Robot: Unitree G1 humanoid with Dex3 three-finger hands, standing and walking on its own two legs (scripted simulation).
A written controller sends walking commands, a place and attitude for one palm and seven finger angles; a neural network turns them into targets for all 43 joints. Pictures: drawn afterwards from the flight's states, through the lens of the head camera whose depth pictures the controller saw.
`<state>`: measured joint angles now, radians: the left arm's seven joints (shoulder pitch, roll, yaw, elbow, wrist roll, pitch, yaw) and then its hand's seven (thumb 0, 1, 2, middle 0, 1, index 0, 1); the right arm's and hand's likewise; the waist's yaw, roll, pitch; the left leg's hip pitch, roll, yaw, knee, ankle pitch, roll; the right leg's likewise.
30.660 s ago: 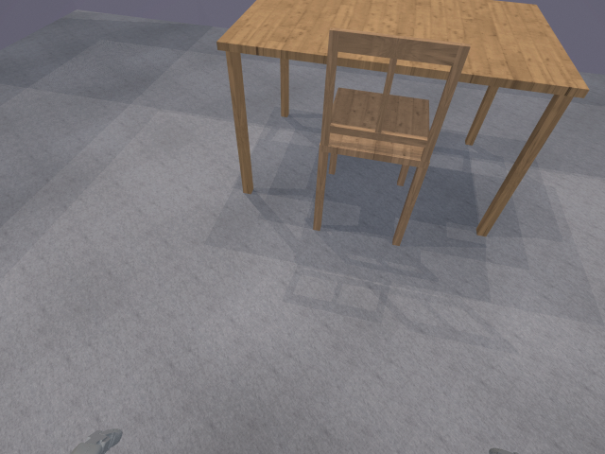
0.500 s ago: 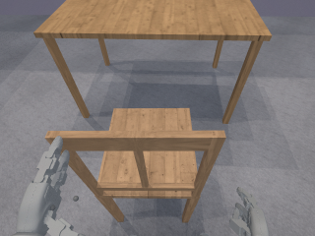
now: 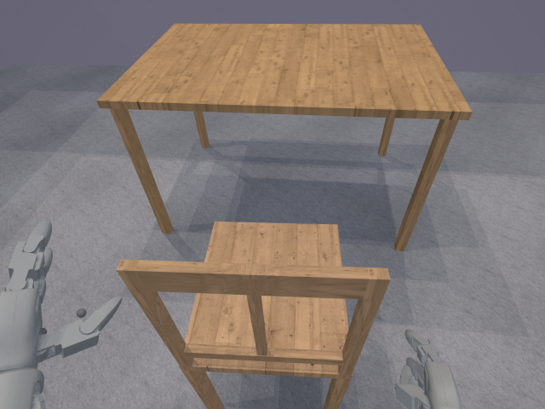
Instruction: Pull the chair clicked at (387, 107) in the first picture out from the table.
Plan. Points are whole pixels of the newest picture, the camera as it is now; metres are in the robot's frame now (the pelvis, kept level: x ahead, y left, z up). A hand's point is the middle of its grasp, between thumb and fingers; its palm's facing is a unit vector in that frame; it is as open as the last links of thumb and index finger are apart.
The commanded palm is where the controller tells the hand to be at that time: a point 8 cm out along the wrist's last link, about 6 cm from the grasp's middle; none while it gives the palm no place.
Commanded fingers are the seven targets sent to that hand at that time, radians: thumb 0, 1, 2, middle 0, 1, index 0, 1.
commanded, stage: draw the hand back to the body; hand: left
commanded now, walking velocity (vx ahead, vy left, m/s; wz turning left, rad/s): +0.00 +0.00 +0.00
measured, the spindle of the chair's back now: (258, 325) +0.29 +0.07 -0.09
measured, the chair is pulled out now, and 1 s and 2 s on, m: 0.57 0.57 0.57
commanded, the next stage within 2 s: step back with the hand held close in 0.56 s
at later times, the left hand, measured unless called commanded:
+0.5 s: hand (70, 284) +0.20 +0.26 +0.15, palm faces +0.45 -0.78 -0.44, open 7.5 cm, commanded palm +0.15 +0.30 +0.18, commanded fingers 0.00 0.90 0.90 -0.20 -0.30 -0.20 -0.30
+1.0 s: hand (68, 303) +0.18 +0.25 +0.15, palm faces +0.31 -0.77 -0.55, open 7.4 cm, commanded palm +0.12 +0.30 +0.18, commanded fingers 0.00 0.90 0.90 -0.20 -0.30 -0.20 -0.30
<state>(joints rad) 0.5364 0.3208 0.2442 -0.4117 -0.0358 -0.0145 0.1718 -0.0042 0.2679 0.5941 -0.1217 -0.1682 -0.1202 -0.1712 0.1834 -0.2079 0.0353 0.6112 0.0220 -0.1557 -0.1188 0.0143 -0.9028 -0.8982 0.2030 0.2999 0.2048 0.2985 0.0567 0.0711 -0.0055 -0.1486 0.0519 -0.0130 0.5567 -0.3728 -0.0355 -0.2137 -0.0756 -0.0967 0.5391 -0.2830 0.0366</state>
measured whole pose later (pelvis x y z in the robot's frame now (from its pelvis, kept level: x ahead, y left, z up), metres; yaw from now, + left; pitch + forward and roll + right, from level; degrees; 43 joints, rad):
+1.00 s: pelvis -0.03 +0.00 +0.01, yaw -2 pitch +0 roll +0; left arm 0.60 0.40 0.39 -0.51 -0.05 -0.11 0.14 0.01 0.89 0.90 -0.22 -0.30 -0.21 -0.30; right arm 0.14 -0.22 -0.02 0.58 0.02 -0.03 -0.09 0.01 -0.90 -0.90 0.20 0.30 0.20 0.30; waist 0.00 0.04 0.08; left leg -0.20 0.04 0.03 0.47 -0.28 -0.03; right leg -0.29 -0.08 -0.05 0.47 -0.18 0.04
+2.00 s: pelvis -0.10 -0.01 -0.02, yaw +2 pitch +1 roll -1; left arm 0.54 0.44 0.49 -0.56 -0.01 -0.22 0.18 0.01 0.89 0.90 -0.21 -0.30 -0.21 -0.30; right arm 0.19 -0.19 -0.02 0.61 0.01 -0.13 -0.09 0.01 -0.90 -0.90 0.20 0.30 0.21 0.30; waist -0.01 -0.01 0.03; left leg -0.46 0.05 -0.03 0.71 -0.27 -0.03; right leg -0.48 -0.03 -0.02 0.62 -0.14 0.02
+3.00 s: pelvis -0.22 -0.04 +0.00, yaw -3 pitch +2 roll -3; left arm 0.66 0.51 0.48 -0.63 -0.07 -0.25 0.09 0.01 0.89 0.90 -0.22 -0.30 -0.21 -0.30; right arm 0.16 -0.20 -0.01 0.64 0.02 -0.12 -0.03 0.01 -0.90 -0.90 0.21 0.30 0.21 0.30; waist -0.01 0.03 0.07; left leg -0.53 0.09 -0.04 0.77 -0.33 -0.03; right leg -0.23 0.02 -0.06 0.48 -0.29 0.00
